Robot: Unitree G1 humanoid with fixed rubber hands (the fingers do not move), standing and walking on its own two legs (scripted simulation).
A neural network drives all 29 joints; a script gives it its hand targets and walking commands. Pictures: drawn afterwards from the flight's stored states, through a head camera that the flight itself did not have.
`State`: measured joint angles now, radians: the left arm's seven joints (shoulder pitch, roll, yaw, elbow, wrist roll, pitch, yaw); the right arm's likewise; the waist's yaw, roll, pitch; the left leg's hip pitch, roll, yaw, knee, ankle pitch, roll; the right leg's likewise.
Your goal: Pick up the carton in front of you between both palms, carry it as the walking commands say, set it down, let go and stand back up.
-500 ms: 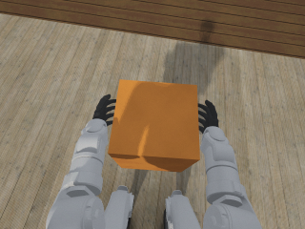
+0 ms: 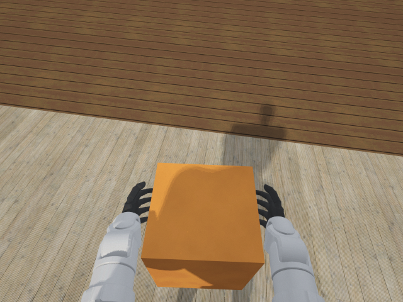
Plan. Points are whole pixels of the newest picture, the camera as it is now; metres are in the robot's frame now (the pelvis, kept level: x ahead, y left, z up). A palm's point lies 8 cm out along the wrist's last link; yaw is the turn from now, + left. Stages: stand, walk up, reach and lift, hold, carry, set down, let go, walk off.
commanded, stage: reach and lift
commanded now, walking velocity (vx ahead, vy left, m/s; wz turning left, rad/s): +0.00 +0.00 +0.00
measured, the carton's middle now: (202, 230) +0.32 +0.00 -0.07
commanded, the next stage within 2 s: hold in 1.14 s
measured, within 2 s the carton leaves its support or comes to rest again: neither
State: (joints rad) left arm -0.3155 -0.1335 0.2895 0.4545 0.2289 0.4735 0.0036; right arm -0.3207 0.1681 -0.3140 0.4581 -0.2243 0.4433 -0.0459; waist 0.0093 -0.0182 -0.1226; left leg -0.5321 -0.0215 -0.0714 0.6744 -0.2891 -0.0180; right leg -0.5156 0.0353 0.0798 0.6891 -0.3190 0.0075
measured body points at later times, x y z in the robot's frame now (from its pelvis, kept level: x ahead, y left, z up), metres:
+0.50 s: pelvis -0.01 +0.00 +0.02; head -0.03 +0.01 +0.47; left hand +0.30 +0.16 +0.04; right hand +0.31 -0.15 +0.04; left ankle +0.03 +0.13 -0.72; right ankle +0.01 -0.12 -0.72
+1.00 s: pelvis +0.01 +0.00 +0.03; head -0.02 +0.01 +0.48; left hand +0.31 +0.15 +0.05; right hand +0.31 -0.15 +0.05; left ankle +0.03 +0.13 -0.72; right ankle +0.01 -0.12 -0.72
